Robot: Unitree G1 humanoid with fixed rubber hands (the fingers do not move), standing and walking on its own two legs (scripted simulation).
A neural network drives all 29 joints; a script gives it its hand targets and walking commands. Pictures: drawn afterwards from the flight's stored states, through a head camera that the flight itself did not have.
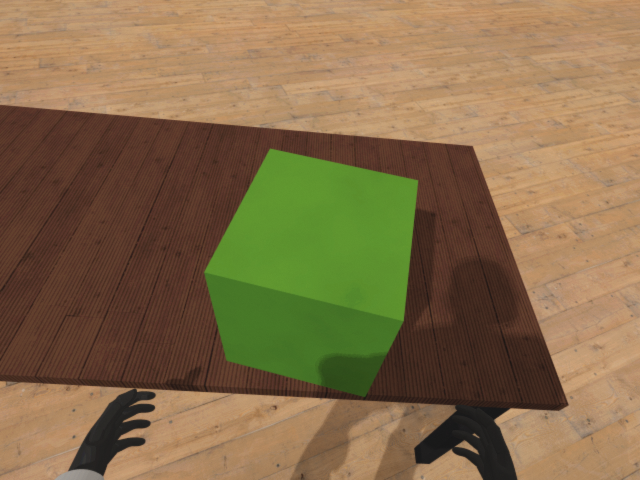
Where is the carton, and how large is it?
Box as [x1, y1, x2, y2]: [204, 149, 417, 396]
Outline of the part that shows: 270,149 204,271 226,360 365,396 403,321 417,180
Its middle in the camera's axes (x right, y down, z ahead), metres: -0.01 +0.05 +0.59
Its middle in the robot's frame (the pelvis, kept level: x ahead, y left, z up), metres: +0.41 +0.00 -0.02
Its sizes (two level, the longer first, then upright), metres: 0.238 0.226 0.244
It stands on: a table, 0.64 m high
